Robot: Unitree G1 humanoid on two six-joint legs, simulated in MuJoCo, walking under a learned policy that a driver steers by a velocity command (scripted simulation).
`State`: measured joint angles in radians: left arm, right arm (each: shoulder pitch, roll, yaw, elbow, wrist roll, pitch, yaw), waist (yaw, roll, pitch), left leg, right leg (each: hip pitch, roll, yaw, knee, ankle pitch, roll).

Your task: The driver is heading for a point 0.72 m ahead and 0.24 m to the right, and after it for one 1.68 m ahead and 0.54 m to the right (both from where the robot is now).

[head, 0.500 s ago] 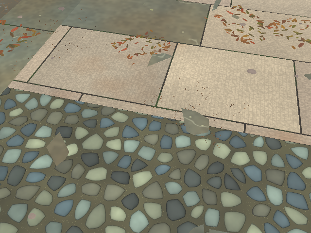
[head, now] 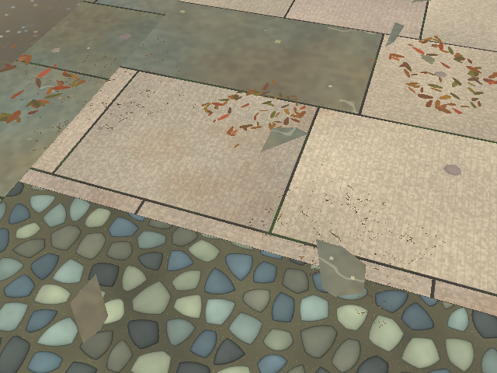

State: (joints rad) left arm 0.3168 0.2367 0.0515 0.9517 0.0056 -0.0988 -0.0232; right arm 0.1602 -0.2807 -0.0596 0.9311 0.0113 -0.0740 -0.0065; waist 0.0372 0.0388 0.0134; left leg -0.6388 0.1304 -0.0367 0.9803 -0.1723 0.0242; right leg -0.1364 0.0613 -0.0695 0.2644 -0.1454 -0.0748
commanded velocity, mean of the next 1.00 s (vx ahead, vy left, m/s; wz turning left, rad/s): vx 0.50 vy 0.00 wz -0.35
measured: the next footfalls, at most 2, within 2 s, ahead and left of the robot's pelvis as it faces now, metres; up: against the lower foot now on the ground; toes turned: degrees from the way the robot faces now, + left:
left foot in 0.28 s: +0.35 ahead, +0.16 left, +0.00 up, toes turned +1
right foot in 0.84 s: +0.59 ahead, -0.12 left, +0.00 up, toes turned -22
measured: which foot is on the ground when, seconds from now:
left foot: up 0.00-0.26, down 0.28-0.84, up 0.86-1.00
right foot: down 0.00-0.30, up 0.32-0.82, down 0.84-1.00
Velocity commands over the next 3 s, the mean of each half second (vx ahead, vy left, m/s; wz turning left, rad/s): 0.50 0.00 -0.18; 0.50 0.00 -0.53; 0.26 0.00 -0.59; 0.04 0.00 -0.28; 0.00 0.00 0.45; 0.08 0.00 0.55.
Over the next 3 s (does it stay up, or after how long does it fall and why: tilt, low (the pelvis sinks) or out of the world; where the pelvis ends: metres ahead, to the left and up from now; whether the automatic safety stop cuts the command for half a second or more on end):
stays up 0.78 -0.14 0.00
